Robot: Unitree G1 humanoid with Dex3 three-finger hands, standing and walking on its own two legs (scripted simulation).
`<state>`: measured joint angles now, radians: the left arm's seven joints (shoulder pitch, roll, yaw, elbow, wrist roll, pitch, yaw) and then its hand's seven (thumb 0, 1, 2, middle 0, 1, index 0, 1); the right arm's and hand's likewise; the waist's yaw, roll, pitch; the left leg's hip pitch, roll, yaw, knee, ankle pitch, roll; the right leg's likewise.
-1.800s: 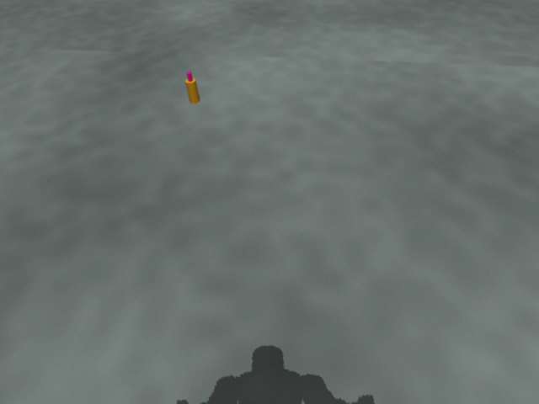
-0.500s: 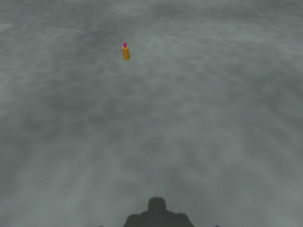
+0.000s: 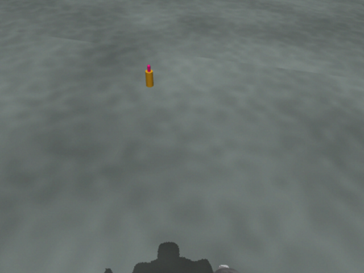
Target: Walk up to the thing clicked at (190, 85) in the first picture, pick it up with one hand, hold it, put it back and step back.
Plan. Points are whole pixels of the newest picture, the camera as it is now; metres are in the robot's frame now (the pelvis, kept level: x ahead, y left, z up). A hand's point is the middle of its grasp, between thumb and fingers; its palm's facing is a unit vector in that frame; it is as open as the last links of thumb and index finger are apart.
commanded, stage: walk up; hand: left
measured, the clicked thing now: (149, 75) +1.99 +0.19 -0.67
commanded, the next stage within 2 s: none
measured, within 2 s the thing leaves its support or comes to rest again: neither
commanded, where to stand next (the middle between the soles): +1.67 -0.05 m, yaw +2 degrees
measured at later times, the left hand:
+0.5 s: hand (98, 194) +0.41 +0.24 -0.14, palm faces +0.03 -0.94 -0.34, open 7.4 cm
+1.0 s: hand (105, 121) +0.74 +0.28 -0.15, palm faces -0.07 -0.95 -0.31, open 7.4 cm
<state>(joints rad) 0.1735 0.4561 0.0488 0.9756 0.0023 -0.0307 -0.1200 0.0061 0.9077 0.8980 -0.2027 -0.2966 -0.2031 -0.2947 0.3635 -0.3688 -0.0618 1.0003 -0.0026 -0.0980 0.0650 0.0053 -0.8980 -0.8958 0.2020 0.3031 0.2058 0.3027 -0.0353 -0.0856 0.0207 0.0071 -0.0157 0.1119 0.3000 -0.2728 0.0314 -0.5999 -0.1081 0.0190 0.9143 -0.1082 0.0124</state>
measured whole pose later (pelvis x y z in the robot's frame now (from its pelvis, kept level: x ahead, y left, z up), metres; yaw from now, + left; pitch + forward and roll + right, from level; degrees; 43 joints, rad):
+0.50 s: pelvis +0.35 -0.02 -0.01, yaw +1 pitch -2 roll -1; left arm 0.25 0.38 0.05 0.92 0.00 -0.08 -0.07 0.00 0.90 0.90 -0.21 -0.30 -0.21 -0.30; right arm 0.19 -0.43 -0.08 0.87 -0.01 -0.07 0.06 0.01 -0.90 -0.90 0.20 0.30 0.20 0.30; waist 0.03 0.04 0.05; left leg -0.56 0.11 -0.04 0.94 -0.22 0.02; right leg -0.09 0.00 -0.10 0.43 -0.30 -0.02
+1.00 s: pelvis +0.65 +0.01 +0.00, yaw +0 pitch -2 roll +1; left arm 0.23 0.45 0.05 0.88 0.00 -0.03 -0.09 0.01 0.91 0.90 -0.20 -0.30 -0.20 -0.29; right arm 0.38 -0.36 -0.05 0.91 0.00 -0.11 0.05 0.01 -0.90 -0.90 0.20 0.30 0.21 0.30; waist -0.02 -0.08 0.07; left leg -0.03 0.01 0.12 0.35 -0.28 0.02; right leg -0.57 -0.11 0.03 0.83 -0.15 0.00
